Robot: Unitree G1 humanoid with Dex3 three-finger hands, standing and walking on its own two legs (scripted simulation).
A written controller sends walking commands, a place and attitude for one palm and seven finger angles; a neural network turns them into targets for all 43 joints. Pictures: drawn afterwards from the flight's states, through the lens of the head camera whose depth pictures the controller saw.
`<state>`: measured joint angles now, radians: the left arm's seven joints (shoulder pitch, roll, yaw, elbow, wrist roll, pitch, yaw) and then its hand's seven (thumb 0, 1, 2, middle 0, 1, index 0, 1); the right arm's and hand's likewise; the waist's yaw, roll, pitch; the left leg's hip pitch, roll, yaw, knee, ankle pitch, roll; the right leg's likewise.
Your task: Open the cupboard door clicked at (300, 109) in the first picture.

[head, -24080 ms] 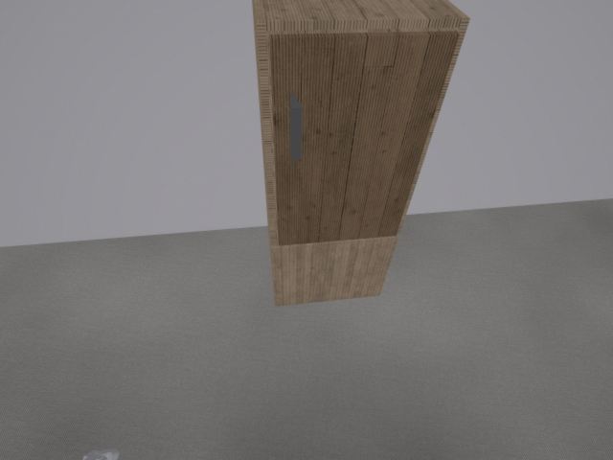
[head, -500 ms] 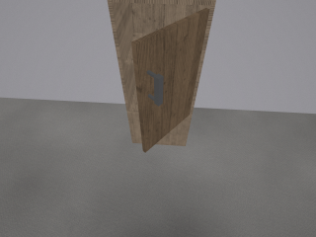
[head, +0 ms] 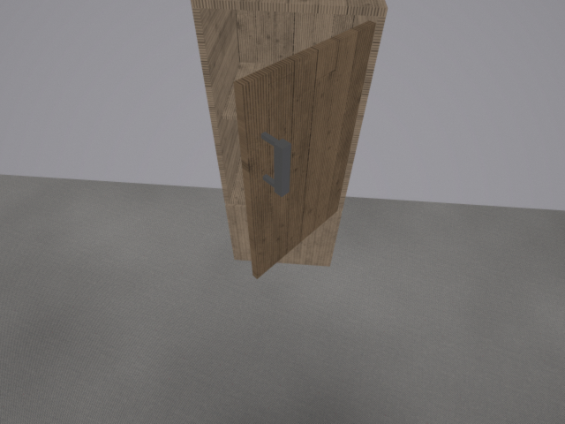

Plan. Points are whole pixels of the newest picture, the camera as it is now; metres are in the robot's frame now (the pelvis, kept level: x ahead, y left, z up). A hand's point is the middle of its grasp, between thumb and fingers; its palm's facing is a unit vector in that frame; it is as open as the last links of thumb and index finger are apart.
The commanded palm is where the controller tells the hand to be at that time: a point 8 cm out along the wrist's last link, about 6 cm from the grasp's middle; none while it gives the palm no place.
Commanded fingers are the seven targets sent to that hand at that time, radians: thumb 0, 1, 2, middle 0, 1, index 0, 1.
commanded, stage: walk to a spot facing it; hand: left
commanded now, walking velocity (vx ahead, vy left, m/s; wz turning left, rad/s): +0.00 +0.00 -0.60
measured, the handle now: (274, 164) +0.56 +0.05 +0.03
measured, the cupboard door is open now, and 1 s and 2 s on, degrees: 50 50 50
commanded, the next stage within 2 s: none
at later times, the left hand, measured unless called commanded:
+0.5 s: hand out of the picture +0.08 +0.18 -0.17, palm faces -0.14 -0.94 -0.30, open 7.4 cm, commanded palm none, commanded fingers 0.00 0.90 0.90 -0.20 -0.30 -0.20 -0.30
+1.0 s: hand out of the picture +0.15 +0.18 -0.19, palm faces -0.42 -0.88 -0.22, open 7.4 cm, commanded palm none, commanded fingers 0.00 0.90 0.90 -0.20 -0.30 -0.20 -0.30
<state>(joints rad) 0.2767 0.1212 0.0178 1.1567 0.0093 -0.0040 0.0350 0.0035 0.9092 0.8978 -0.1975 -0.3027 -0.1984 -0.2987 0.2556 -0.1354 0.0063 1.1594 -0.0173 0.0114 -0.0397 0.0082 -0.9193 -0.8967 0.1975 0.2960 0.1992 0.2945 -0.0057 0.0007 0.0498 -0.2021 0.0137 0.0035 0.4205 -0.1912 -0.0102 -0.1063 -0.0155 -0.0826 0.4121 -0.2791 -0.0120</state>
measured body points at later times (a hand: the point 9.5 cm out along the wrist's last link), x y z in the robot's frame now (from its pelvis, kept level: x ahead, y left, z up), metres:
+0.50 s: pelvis -0.01 -0.02 -0.02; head +0.03 -0.06 +0.43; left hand +0.09 +0.23 -0.15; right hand -0.01 -0.28 -0.18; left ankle +0.01 +0.12 -0.71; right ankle -0.04 -0.10 -0.74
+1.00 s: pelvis +0.01 +0.02 -0.01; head +0.06 +0.02 +0.43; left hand +0.17 +0.23 -0.17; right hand +0.00 -0.26 -0.13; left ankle +0.07 +0.13 -0.74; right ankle -0.06 -0.09 -0.70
